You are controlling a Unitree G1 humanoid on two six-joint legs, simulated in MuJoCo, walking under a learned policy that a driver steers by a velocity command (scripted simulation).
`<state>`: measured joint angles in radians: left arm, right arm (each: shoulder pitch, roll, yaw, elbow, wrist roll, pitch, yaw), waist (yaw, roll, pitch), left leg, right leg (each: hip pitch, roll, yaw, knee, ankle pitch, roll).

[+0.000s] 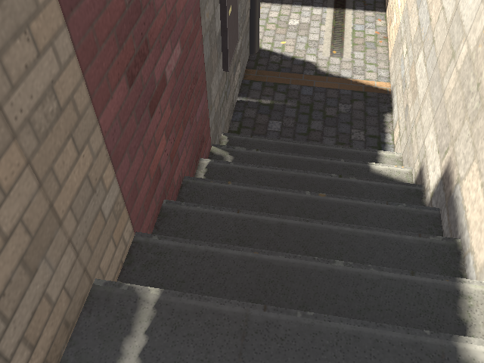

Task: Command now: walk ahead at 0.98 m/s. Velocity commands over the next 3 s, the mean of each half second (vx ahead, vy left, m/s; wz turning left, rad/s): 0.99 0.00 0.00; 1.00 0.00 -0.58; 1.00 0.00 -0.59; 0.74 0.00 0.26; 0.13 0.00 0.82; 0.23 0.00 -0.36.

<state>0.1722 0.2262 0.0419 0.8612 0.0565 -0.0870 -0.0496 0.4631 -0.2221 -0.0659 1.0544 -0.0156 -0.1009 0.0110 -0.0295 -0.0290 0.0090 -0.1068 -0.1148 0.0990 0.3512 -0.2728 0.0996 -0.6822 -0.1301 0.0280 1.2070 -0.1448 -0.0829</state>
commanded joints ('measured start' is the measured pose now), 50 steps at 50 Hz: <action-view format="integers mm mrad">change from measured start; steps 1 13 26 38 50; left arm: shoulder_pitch -98 408 252 292 55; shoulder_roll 17 308 216 156 46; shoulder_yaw -15 78 38 11 35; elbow -93 -2 84 81 -16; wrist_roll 3 -10 -50 -18 3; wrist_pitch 14 14 -74 -32 35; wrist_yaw -10 47 21 87 20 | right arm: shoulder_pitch -8 6 -235 -45 -170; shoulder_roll -44 -112 -69 -210 -86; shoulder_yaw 9 6 22 -24 1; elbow -69 -124 -242 -147 -89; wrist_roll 11 -32 -23 5 27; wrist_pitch -39 7 91 42 -93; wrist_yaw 4 -43 3 -35 -59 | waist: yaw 29 307 4 -59 123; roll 36 41 -44 -34 46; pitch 152 -295 3 -99 103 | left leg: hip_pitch -104 -75 -343 127 -471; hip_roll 236 203 212 150 374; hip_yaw -207 -33 -117 -52 7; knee -282 927 512 215 367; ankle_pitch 182 737 408 904 132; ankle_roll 103 8 -39 -92 -59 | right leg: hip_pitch -119 908 506 462 251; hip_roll -30 -75 -36 106 92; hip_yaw -55 199 60 137 -63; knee -179 -620 -942 -54 -289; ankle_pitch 138 -241 573 336 665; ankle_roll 28 -153 -142 -84 7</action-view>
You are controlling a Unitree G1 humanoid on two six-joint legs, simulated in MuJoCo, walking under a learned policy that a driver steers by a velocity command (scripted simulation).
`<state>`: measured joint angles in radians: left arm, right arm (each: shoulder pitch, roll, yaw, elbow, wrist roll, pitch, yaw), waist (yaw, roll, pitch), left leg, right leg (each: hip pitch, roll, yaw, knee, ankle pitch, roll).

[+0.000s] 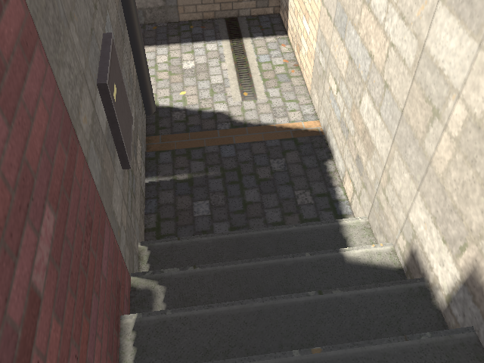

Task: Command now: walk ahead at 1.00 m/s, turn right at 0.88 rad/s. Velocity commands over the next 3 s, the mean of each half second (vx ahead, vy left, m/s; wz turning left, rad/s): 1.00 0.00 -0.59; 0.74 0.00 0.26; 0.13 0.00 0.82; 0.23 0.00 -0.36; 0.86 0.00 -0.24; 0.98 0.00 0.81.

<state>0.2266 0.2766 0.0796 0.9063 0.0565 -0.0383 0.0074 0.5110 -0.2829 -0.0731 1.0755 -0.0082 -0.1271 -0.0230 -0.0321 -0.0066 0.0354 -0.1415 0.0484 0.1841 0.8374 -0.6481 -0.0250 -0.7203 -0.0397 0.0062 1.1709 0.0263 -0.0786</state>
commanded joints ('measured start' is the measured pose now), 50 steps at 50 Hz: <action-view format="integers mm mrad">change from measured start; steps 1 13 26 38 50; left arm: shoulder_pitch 4 96 -69 -323 174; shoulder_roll -44 77 -172 -53 8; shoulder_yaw -17 -25 -73 -56 -37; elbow -57 26 -60 -61 -49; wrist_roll -19 -8 -28 4 -24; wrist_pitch -26 -24 -25 -21 -26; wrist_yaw -58 0 32 -40 -8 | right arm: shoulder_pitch -225 -191 263 96 13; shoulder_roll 11 -63 0 50 -26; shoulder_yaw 26 -1 18 50 -2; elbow -97 -180 -16 -42 -211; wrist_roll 48 -68 1 7 -1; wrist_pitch -81 42 62 28 111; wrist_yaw -37 -22 26 -15 -31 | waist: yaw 144 -29 -152 -24 86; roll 50 165 254 -11 2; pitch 59 32 12 94 -251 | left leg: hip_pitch -519 -810 339 -306 -890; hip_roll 171 87 141 -17 -22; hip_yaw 17 -316 -385 -469 -254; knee -92 539 -11 -106 864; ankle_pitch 351 258 1047 475 -27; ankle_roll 24 6 167 240 90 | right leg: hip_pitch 474 385 -408 57 1112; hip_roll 20 -230 261 19 -377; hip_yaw -60 661 126 -26 133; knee -385 -641 1222 -332 -569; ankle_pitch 751 -298 -752 473 848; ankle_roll -5 -319 -176 13 -141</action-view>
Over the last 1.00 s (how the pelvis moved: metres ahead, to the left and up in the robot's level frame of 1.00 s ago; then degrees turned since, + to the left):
0.92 0.01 -0.22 -17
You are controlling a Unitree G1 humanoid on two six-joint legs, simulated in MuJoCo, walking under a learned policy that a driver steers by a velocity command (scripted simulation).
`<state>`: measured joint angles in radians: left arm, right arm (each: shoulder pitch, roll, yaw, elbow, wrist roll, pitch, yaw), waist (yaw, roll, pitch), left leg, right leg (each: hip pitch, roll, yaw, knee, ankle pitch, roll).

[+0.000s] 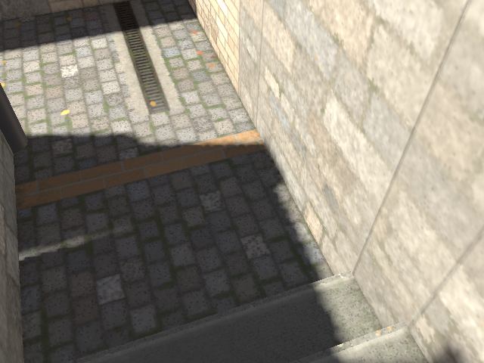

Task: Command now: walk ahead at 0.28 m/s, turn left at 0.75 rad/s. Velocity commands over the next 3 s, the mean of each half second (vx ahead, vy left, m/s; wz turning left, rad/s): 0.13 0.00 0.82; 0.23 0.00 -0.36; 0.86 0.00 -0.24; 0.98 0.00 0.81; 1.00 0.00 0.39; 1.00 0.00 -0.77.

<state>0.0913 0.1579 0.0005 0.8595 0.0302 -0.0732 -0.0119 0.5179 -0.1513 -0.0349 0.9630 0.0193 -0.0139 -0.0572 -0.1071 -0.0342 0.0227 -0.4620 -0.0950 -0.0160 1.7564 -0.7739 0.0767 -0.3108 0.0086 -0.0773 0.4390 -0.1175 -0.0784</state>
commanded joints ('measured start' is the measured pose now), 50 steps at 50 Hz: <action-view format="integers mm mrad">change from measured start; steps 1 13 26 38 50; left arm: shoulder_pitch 284 224 108 -103 -95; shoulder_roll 163 161 196 95 141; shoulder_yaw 57 55 25 33 32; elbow -1 -26 -169 -357 -467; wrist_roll -13 -19 40 19 -5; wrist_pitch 11 3 105 184 211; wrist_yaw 32 74 85 43 -3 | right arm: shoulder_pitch -73 -377 -286 -171 -184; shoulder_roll -159 -96 -218 -202 -287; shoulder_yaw -48 -38 -21 33 -47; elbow -102 -249 -241 -250 -301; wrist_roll -52 -41 -42 -44 -70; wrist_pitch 13 75 47 -7 -74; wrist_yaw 17 128 11 -14 26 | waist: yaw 133 67 100 68 82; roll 37 3 -27 144 135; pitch -166 47 -158 -53 -49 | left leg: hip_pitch -474 100 211 189 229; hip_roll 116 105 500 359 547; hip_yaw -9 105 -525 -241 -113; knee -85 -1086 -1446 -1386 -1423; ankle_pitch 246 1441 516 310 -58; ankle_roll -2 -55 285 133 11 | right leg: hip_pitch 486 -188 -670 -938 -796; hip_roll -338 -269 -57 134 -48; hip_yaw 156 -199 133 155 155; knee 90 324 1507 1737 1266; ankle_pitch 937 -278 -232 -201 -88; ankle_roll -96 77 133 211 121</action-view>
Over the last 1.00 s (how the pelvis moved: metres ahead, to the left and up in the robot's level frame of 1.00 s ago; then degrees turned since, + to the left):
0.77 -0.07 -0.46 -8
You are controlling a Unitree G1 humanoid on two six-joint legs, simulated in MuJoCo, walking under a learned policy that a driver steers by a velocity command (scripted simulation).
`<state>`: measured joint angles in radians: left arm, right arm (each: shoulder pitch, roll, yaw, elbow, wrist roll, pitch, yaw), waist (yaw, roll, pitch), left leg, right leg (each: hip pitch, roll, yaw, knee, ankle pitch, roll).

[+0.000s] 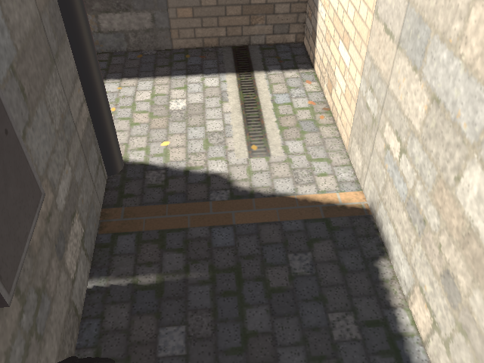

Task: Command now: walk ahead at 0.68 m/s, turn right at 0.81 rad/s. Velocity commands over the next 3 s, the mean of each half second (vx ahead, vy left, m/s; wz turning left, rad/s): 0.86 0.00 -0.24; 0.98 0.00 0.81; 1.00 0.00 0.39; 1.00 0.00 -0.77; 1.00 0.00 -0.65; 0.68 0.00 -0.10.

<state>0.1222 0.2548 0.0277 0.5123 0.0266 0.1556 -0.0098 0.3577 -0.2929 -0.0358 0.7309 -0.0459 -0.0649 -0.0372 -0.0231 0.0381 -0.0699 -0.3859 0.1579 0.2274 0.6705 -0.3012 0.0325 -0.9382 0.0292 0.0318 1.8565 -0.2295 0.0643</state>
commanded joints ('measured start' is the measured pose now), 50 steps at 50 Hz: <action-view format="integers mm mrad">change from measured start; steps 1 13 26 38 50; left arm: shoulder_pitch -130 429 445 176 10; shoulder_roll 50 345 83 2 79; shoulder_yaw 5 71 36 11 23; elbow -131 156 347 218 269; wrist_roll -6 -21 0 25 -34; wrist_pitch -22 -144 -246 -230 -238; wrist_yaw -12 55 32 60 -20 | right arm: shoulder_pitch -36 -407 -389 232 -7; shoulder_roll -163 29 -3 -202 -92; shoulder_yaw -52 18 -54 -86 -39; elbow -69 -276 -84 173 154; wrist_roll -6 -32 12 45 32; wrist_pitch -24 -17 67 45 -31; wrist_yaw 10 42 130 73 43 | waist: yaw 1 143 82 -110 1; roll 72 -214 -122 212 84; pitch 45 95 250 32 172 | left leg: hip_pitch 143 -1104 -415 891 -131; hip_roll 302 -199 -244 -7 -236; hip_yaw -321 -546 -355 -425 -537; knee -346 845 192 157 37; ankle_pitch -556 -172 798 1132 13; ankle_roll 28 -5 10 324 199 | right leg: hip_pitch -108 1018 735 -160 736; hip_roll -98 -438 -219 -45 -42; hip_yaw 49 991 -53 -78 10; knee -317 -1593 -1362 356 -1260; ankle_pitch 34 -746 -160 -563 573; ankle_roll -30 -289 -139 -79 -43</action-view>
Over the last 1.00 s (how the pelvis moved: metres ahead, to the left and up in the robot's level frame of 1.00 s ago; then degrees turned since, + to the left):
0.21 0.03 -0.19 10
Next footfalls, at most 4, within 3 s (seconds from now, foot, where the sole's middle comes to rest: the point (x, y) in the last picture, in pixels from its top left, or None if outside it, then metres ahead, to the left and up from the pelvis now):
0.18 right None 0.07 -0.20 -0.76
0.72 left None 0.43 -0.11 -0.93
1.10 right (310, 330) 0.88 -0.23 -1.10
1.50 left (221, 284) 1.09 0.10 -1.10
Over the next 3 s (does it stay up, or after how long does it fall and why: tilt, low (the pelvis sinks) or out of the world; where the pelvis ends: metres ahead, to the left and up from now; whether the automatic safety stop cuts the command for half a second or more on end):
stays up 2.33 0.07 -0.32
